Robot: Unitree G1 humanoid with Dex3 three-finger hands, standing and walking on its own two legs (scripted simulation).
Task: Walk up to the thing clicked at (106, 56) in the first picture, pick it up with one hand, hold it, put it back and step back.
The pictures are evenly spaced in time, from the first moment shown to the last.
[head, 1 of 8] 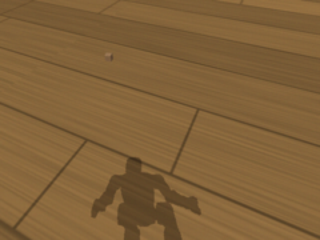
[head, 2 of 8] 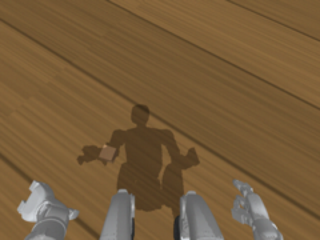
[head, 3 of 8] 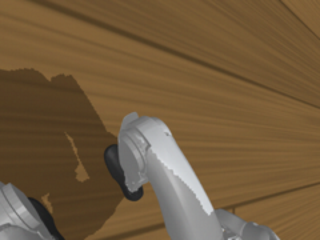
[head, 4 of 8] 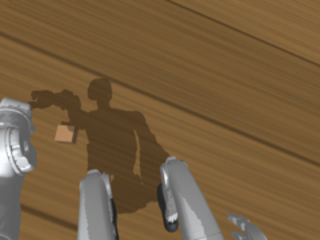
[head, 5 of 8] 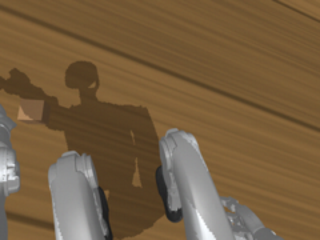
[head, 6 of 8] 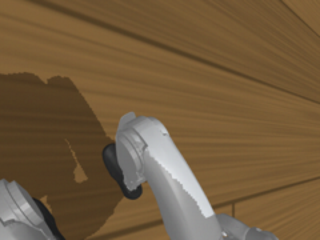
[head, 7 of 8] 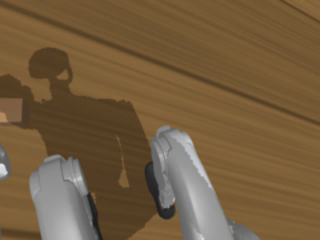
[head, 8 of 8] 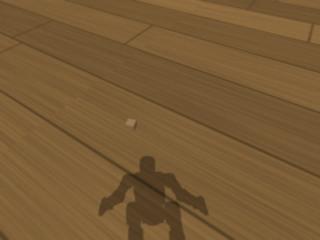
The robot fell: no
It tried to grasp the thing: yes
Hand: left
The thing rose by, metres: 0.65
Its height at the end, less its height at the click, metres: +0.00
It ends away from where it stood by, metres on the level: 0.03
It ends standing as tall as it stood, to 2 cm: yes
